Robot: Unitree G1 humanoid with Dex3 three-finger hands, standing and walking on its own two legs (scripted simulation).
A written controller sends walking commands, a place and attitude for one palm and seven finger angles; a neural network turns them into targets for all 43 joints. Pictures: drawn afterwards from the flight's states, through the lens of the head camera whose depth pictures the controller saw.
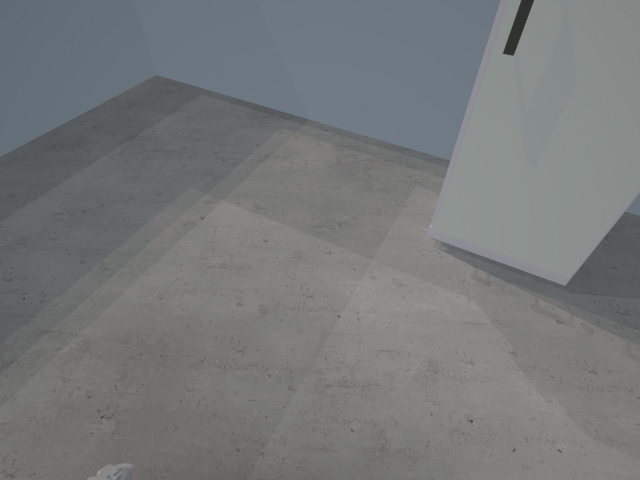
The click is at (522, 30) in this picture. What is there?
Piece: fridge door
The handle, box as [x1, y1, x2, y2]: [503, 0, 533, 55]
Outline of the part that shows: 533,0 521,0 503,53 512,55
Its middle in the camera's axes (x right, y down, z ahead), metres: +0.51 -0.60 +0.94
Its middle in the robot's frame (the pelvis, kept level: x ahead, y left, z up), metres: +1.15 -0.45 +0.21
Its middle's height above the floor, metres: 0.98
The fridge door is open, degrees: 0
